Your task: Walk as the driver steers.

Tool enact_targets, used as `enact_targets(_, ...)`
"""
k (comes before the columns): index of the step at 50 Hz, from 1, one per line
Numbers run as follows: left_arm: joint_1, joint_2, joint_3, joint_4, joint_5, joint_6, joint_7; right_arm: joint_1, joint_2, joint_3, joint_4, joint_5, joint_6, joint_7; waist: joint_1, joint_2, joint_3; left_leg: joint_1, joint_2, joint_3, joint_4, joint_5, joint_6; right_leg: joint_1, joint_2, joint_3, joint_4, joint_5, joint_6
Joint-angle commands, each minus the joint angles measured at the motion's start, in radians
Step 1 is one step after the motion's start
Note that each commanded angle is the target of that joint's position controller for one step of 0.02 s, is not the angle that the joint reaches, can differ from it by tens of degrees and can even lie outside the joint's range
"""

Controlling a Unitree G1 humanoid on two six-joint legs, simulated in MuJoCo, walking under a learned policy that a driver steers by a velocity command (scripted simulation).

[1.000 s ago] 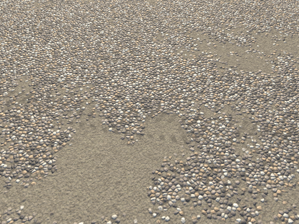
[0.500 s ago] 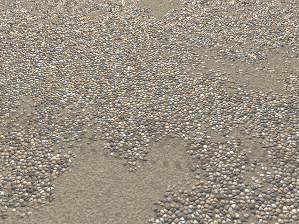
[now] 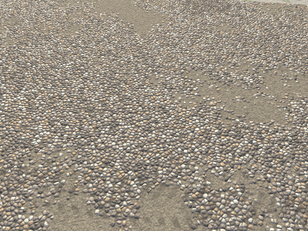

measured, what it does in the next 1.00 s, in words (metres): walks ahead: right foot, then left foot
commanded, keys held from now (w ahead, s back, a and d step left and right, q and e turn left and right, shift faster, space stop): w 0.78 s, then w+e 0.22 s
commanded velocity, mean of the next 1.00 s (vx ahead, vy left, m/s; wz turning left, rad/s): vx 0.50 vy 0.00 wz -0.05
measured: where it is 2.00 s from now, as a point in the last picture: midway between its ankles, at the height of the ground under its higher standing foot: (183, 133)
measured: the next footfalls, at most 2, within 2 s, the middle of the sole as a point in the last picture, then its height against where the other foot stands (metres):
right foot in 0.30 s outside the picture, level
left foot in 0.86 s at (139, 202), level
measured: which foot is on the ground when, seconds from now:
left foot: down 0.00-0.32, up 0.34-0.84, down 0.86-1.00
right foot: up 0.00-0.28, down 0.30-0.88, up 0.90-1.00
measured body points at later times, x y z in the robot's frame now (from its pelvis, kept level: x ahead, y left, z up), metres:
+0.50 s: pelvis +0.28 -0.08 +0.00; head +0.29 -0.10 +0.45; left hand +0.33 +0.18 -0.12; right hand +0.37 -0.35 -0.14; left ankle +0.29 +0.08 -0.66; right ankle +0.30 -0.16 -0.74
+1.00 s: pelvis +0.55 -0.02 -0.01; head +0.58 +0.00 +0.44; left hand +0.59 +0.25 -0.15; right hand +0.66 -0.28 -0.12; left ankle +0.61 +0.07 -0.74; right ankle +0.46 -0.16 -0.65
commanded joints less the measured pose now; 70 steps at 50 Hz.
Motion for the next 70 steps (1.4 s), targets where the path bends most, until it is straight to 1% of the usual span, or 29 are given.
enact_targets(1, 0.034, 0.047, 0.014, -0.042, 0.013, 0.003, 0.007, -0.04, -0.132, -0.021, -0.054, 0.001, -0.018, -0.02, 0.046, 0.076, 0.055, -0.107, 0.278, -0.206, -0.206, 0.073, 0.171, -0.021, -0.042, 0.001, -0.14, 0.162, 0.027)
enact_targets(5, -0.129, 0.029, 0.007, -0.085, 0.003, -0.009, -0.006, 0.042, -0.159, -0.025, -0.037, 0.017, -0.005, -0.035, -0.013, 0.076, 0.054, -0.016, 0.264, -0.16, -0.19, 0.087, 0.127, 0.01, 0.004, -0.037, -0.431, 0.306, 0.035)
enact_targets(10, -0.25, 0.043, 0.003, -0.135, -0.01, -0.018, -0.037, 0.115, -0.17, -0.032, -0.004, 0.027, 0.016, -0.038, -0.049, 0.091, 0.082, 0.147, 0.327, -0.179, -0.118, 0.062, 0.113, 0.007, 0.033, -0.043, -0.583, 0.216, 0.016)
enact_targets(12, -0.227, 0.065, 0.01, -0.14, -0.01, -0.027, -0.047, 0.106, -0.182, -0.038, -0.002, 0.027, 0.027, -0.041, -0.022, 0.104, 0.067, 0.191, 0.351, -0.192, -0.063, 0.115, 0.097, 0.065, 0.05, -0.052, -0.624, 0.135, -0.012)
enact_targets(14, -0.044, 0.119, 0.041, -0.091, -0.008, -0.034, -0.046, 0.067, -0.177, -0.034, -0.012, 0.022, 0.038, -0.041, 0.081, 0.107, -0.035, 0.173, 0.297, -0.142, 0.152, 0.398, 0.061, 0.323, 0.109, -0.1, -0.666, 0.099, -0.054)
enact_targets(15, 0.16, 0.191, 0.068, -0.04, -0.001, -0.036, -0.038, 0.058, -0.138, -0.018, -0.033, 0.008, 0.038, -0.04, 0.158, 0.054, -0.18, 0.03, 0.235, -0.085, 0.424, 0.365, 0.026, 0.618, 0.022, -0.004, -0.637, 0.124, -0.109)
enact_targets(16, 0.295, 0.307, 0.097, -0.013, 0.015, -0.027, -0.036, 0.162, -0.022, 0.018, -0.051, 0.004, 0.016, -0.03, 0.143, -0.196, -0.328, -0.397, 0.066, -0.011, 0.837, -0.016, -0.056, 1.029, -0.23, 0.43, -0.695, 0.016, -0.267)
enact_targets(17, 0.31, 0.229, 0.075, -0.008, 0.012, -0.026, -0.04, 0.163, -0.057, 0.013, -0.035, 0.02, -0.012, -0.025, 0.148, -0.222, -0.393, -0.544, 0.042, -0.167, 1.002, -0.419, -0.046, 1.075, -0.283, 0.69, -0.834, -0.066, -0.303)
enact_targets(18, 0.217, 0.167, 0.054, -0.024, 0.007, -0.028, -0.039, 0.07, -0.155, -0.012, -0.061, 0.047, -0.027, -0.021, 0.13, -0.151, -0.241, -0.629, 0.107, -0.186, 1.062, -0.362, -0.023, 0.952, -0.25, 0.55, -0.842, -0.07, -0.244)
enact_targets(20, 0.048, 0.098, 0.03, -0.059, 0.008, -0.024, -0.044, -0.033, -0.149, -0.019, -0.085, 0.035, -0.022, -0.031, 0.071, -0.02, -0.088, -0.569, 0.199, -0.139, 0.964, -0.191, -0.022, 0.668, -0.165, 0.299, -0.898, 0.076, -0.192)
enact_targets(21, 0.018, 0.074, 0.022, -0.06, 0.014, -0.027, -0.049, -0.025, -0.135, -0.025, -0.083, 0.025, -0.008, -0.036, 0.037, -0.031, -0.056, -0.507, 0.229, -0.142, 0.903, -0.142, -0.026, 0.58, -0.125, 0.223, -0.935, 0.117, -0.172)
enact_targets(23, 0.035, 0.071, 0.022, -0.037, 0.017, -0.031, -0.053, 0.012, -0.089, -0.022, -0.071, 0.021, 0.018, -0.039, 0.01, -0.042, -0.035, -0.445, 0.234, -0.125, 0.858, -0.097, -0.039, 0.502, -0.091, 0.147, -0.979, 0.194, -0.178)
enact_targets(26, 0.091, 0.11, 0.033, -0.004, 0.018, -0.032, -0.04, -0.06, -0.09, -0.029, -0.102, 0.013, 0.03, -0.043, 0.011, -0.016, 0.004, -0.529, 0.24, -0.121, 0.744, 0.007, -0.062, 0.516, -0.089, 0.086, -1.006, 0.311, -0.19)
enact_targets(32, 0.176, 0.128, 0.034, 0.034, 0.006, -0.017, -0.015, -0.282, -0.064, -0.022, -0.167, 0.016, 0.02, -0.029, 0.071, -0.02, 0.05, -0.526, 0.203, -0.081, 0.396, 0.24, -0.071, 0.566, -0.062, 0.006, -1.035, 0.257, -0.155)
enact_targets(36, 0.24, 0.134, 0.039, 0.074, -0.002, -0.003, -0.01, -0.387, -0.067, -0.017, -0.205, 0.025, 0.012, -0.011, 0.101, -0.021, 0.091, -0.55, 0.185, -0.077, 0.287, 0.208, -0.056, 0.684, -0.105, 0.01, -1.004, 0.24, -0.153)
enact_targets(39, 0.236, 0.147, 0.048, 0.086, -0.006, 0.011, -0.003, -0.403, -0.083, -0.02, -0.226, 0.027, 0.001, 0.007, 0.082, -0.028, 0.088, -0.521, 0.171, -0.072, 0.239, 0.112, -0.022, 0.761, -0.142, 0.015, -0.94, 0.318, -0.137)
enact_targets(41, 0.209, 0.159, 0.051, 0.082, -0.007, 0.02, -0.002, -0.312, -0.12, -0.039, -0.209, 0.024, -0.006, 0.007, 0.021, -0.05, 0.03, -0.33, 0.121, -0.039, 0.212, 0.053, 0.001, 0.744, -0.128, 0.022, -0.827, 0.549, -0.118)
enact_targets(42, 0.186, 0.147, 0.045, 0.075, -0.003, 0.025, -0.003, -0.16, -0.159, -0.063, -0.163, 0.023, -0.009, 0.0, -0.056, -0.042, -0.055, -0.123, 0.089, -0.017, 0.196, 0.062, 0.023, 0.695, -0.077, -0.004, -0.663, 0.659, -0.096)
enact_targets(43, 0.174, 0.116, 0.03, 0.05, 0.009, 0.024, -0.006, 0.04, -0.231, -0.087, -0.117, 0.011, -0.01, -0.011, -0.129, 0.016, -0.202, 0.206, 0.214, -0.144, 0.236, 0.082, 0.076, 0.499, -0.016, -0.041, -0.387, 0.495, -0.062)
enact_targets(44, 0.301, -0.02, -0.008, 0.04, 0.008, 0.005, -0.015, 0.151, -0.327, -0.11, -0.094, -0.005, -0.003, -0.016, -0.087, 0.267, -0.366, 0.601, 0.485, -0.591, 0.165, -0.046, 0.224, 0.086, 0.162, -0.074, 0.017, -0.067, 0.013)
enact_targets(45, 0.287, 0.039, 0.005, 0.062, -0.018, -0.018, -0.019, 0.15, -0.238, -0.085, -0.095, 0.002, -0.001, -0.017, -0.105, 0.277, -0.426, 0.596, 0.524, -0.79, 0.036, -0.144, 0.24, -0.024, 0.17, 0.087, 0.183, -0.366, 0.006)
enact_targets(46, 0.198, 0.122, 0.03, 0.034, -0.044, -0.026, -0.017, 0.058, -0.184, -0.068, -0.107, 0.009, -0.004, -0.02, -0.089, 0.218, -0.251, 0.451, 0.495, -0.629, 0.016, -0.157, 0.18, -0.102, 0.113, 0.09, 0.229, -0.311, -0.009)
enact_targets(48, 0.099, 0.114, 0.039, 0.01, -0.03, -0.014, -0.002, -0.096, -0.107, -0.045, -0.127, 0.006, -0.01, -0.016, -0.025, 0.109, -0.081, 0.147, 0.418, -0.382, -0.058, -0.073, 0.113, -0.037, 0.019, 0.047, 0.132, -0.145, -0.013)
enact_targets(50, 0.148, 0.066, 0.045, 0.023, -0.023, 0.019, 0.001, -0.139, -0.076, -0.038, -0.114, -0.008, -0.018, -0.012, 0.03, 0.146, -0.033, 0.005, 0.362, -0.238, -0.124, -0.016, 0.084, 0.072, -0.016, 0.054, 0.065, -0.074, -0.018)
enact_targets(52, 0.152, 0.035, 0.046, 0.016, -0.024, 0.042, 0.001, -0.125, -0.097, -0.047, -0.094, -0.01, -0.023, -0.017, 0.047, 0.127, -0.001, -0.034, 0.354, -0.146, -0.156, 0.072, 0.091, 0.062, -0.02, 0.051, 0.041, -0.029, -0.017)
enact_targets(59, -0.038, 0.032, 0.051, -0.063, -0.008, 0.042, -0.023, -0.073, -0.147, -0.059, -0.068, -0.012, -0.011, -0.054, 0.016, 0.085, 0.053, 0.054, 0.337, 0.044, -0.177, 0.191, 0.068, -0.051, 0.001, 0.021, -0.276, 0.263, 0.003)
enact_targets(65, -0.223, 0.014, 0.034, -0.163, -0.009, 0.042, -0.063, 0.028, -0.18, -0.072, -0.039, 0.009, 0.024, -0.063, -0.049, 0.069, 0.111, 0.256, 0.396, 0.115, -0.113, 0.281, 0.057, -0.114, 0.019, -0.081, -0.453, 0.189, -0.025)
enact_targets(68, -0.2, 0.047, 0.048, -0.195, -0.011, 0.046, -0.078, -0.006, -0.216, -0.083, -0.053, 0.02, 0.042, -0.066, 0.0, 0.116, 0.062, 0.295, 0.402, 0.161, 0.028, 0.66, 0.029, 0.025, 0.089, -0.164, -0.481, 0.047, -0.07)
enact_targets(70, -0.02, 0.113, 0.084, -0.167, -0.017, 0.05, -0.077, -0.043, -0.242, -0.089, -0.067, 0.027, 0.055, -0.07, 0.113, 0.141, -0.048, 0.26, 0.379, 0.188, 0.302, 0.902, 0.0, 0.284, 0.174, -0.208, -0.52, 0.004, -0.121)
